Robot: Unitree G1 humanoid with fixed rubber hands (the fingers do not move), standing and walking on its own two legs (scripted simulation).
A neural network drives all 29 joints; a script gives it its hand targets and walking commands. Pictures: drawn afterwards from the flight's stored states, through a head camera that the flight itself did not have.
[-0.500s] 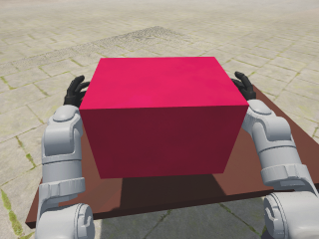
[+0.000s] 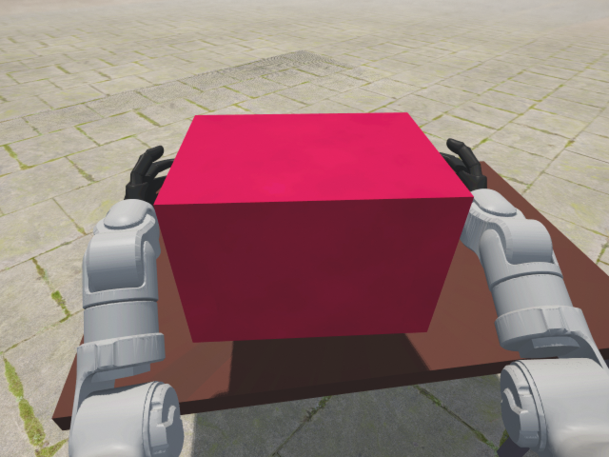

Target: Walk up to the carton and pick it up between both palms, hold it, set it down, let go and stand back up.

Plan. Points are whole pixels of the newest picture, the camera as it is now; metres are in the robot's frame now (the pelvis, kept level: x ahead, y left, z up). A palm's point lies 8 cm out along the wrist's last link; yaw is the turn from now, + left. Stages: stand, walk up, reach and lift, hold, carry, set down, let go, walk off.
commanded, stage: hold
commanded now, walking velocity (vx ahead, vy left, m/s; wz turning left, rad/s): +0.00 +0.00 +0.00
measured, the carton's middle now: (307, 220) +0.39 +0.01 +0.17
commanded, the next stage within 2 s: none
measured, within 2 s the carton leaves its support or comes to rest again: neither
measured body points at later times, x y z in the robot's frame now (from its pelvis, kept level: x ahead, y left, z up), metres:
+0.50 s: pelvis +0.00 +0.00 +0.00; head -0.06 +0.02 +0.45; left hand +0.37 +0.21 +0.23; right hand +0.38 -0.20 +0.22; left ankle +0.03 +0.12 -0.75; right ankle +0.00 -0.12 -0.75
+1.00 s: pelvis +0.00 +0.00 +0.00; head -0.06 +0.02 +0.45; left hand +0.37 +0.21 +0.22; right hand +0.38 -0.19 +0.22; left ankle +0.03 +0.12 -0.75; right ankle +0.00 -0.12 -0.75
